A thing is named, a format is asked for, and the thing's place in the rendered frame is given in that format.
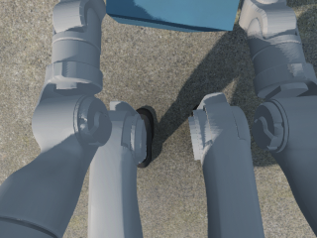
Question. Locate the robot right shin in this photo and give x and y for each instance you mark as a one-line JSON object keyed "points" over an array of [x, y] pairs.
{"points": [[239, 116]]}

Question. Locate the robot left forearm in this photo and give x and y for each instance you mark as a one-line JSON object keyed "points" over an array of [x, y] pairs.
{"points": [[76, 42]]}

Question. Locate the robot right forearm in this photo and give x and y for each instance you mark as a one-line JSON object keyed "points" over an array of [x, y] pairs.
{"points": [[276, 50]]}

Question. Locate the left robot upper arm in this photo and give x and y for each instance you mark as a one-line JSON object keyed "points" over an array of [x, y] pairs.
{"points": [[38, 200]]}

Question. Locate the carton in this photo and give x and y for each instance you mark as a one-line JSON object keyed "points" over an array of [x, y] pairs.
{"points": [[188, 16]]}

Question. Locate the right robot upper arm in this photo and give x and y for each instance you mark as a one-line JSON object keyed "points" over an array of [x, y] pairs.
{"points": [[287, 127]]}

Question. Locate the robot right thigh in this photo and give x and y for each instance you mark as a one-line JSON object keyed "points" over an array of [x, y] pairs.
{"points": [[233, 206]]}

